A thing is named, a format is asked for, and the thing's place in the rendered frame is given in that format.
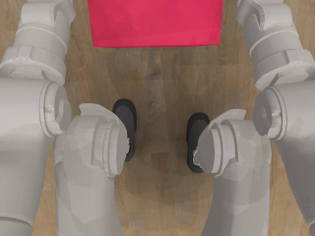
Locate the robot left forearm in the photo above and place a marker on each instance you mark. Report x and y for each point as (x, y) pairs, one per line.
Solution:
(41, 42)

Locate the robot shin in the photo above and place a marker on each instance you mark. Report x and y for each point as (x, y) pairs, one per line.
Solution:
(231, 114)
(88, 109)

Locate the carton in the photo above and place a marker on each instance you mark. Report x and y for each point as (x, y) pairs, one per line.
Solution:
(155, 23)

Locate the robot left upper arm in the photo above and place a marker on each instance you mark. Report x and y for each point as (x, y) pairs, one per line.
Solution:
(32, 113)

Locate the robot right forearm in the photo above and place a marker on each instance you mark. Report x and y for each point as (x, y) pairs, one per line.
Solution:
(273, 44)

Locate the right robot shin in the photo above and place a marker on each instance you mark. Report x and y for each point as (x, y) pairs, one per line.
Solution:
(231, 114)

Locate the robot right upper arm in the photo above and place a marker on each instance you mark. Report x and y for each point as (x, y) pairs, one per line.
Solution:
(285, 113)

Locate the left robot shin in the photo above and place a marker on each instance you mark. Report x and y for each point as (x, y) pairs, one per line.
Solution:
(88, 109)

